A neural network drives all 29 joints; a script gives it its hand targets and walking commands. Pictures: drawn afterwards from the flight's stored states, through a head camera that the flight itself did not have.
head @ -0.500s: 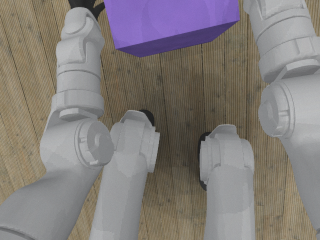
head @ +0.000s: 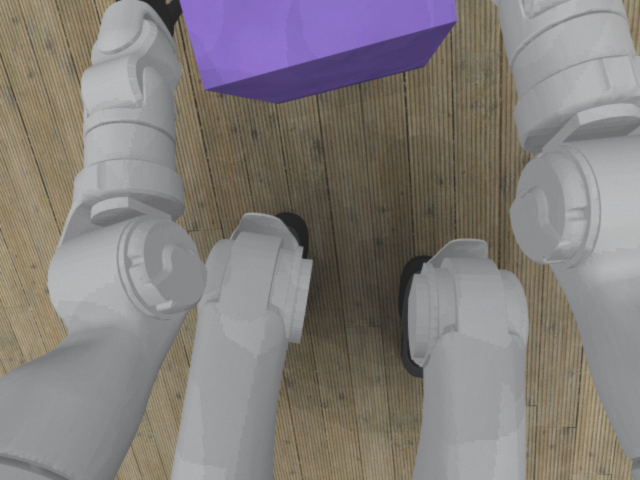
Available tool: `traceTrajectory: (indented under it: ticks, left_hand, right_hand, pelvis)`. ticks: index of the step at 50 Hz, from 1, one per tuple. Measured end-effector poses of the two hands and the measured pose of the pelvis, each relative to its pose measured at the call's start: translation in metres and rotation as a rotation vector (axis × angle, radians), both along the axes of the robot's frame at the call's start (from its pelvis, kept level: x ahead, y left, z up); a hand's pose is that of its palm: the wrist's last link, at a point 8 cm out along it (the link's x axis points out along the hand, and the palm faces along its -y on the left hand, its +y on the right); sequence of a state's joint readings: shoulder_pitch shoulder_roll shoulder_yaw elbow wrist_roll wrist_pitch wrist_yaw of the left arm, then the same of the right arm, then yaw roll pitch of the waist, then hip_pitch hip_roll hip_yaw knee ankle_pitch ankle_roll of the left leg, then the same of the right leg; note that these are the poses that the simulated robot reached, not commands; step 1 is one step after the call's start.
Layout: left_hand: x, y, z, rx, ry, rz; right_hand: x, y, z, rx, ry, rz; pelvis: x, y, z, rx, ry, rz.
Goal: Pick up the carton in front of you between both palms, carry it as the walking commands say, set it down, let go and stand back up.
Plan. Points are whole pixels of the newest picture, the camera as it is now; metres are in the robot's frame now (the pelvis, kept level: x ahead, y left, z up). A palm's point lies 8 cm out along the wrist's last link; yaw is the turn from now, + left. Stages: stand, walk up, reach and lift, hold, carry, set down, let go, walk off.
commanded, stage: set down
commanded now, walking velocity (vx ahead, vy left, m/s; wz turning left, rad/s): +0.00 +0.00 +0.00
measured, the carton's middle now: out of the picture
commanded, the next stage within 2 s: let go in 1.58 s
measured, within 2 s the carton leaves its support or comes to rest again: neither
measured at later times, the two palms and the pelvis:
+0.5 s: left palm (135, 20) +0.50 +0.24 -0.18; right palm out of the picture +0.59 -0.14 -0.20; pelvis -0.01 +0.01 +0.00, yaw +0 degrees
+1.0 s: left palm out of the picture +0.51 +0.24 -0.04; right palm out of the picture +0.62 -0.13 -0.03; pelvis -0.01 +0.01 +0.07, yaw +0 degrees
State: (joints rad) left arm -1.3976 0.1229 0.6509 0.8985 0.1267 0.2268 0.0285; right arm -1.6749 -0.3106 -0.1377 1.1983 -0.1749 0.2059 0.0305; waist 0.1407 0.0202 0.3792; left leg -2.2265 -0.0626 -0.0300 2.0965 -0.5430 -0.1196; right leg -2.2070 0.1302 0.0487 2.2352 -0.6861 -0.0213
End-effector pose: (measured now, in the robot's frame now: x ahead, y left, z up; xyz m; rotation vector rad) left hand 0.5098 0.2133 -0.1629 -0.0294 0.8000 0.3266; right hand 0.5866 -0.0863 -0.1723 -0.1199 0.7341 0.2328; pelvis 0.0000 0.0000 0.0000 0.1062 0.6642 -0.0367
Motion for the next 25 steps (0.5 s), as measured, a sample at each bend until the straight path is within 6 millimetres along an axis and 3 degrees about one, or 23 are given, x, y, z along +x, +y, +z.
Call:
traceTrajectory:
  ticks: [16,21,25]
  left_hand:
    - [-0.002,0.0,-0.006,0.006,-0.012,0.003]
    - [-0.009,0.012,-0.02,0.035,0.014,0.029]
    - [-0.006,0.025,-0.021,0.044,-0.011,0.048]
  right_hand:
    - [-0.001,-0.005,-0.009,-0.017,-0.02,0.026]
    - [-0.005,-0.035,-0.029,-0.085,-0.005,-0.043]
    - [0.002,-0.052,-0.029,-0.109,-0.025,-0.063]
  pelvis:
    - [-0.005,0.0,-0.005,0.009,-0.04,-0.003]
    - [-0.007,0.003,-0.004,0.006,-0.04,0.0]
    - [-0.007,0.006,-0.005,0.001,-0.024,0.003]
